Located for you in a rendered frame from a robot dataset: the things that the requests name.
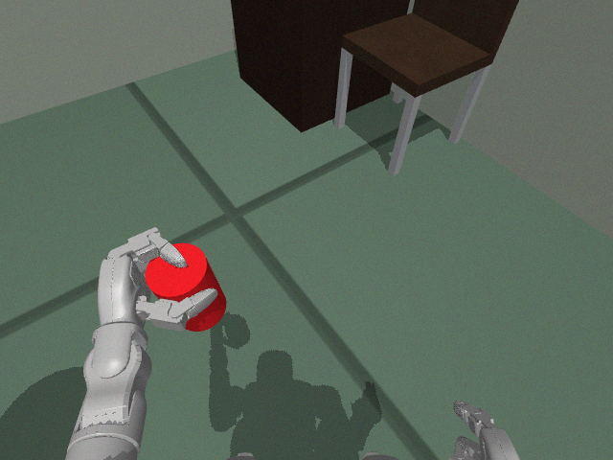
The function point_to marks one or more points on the can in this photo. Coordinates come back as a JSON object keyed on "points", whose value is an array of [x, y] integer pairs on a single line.
{"points": [[170, 282]]}

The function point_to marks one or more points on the right robot hand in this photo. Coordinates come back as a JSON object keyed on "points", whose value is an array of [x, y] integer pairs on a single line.
{"points": [[495, 444]]}

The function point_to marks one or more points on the left robot arm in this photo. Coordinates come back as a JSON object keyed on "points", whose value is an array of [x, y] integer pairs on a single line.
{"points": [[111, 420]]}

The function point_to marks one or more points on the left robot hand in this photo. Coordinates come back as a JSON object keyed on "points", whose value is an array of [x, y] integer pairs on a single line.
{"points": [[124, 295]]}

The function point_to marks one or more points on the chair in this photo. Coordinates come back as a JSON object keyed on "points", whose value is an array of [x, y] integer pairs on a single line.
{"points": [[439, 42]]}

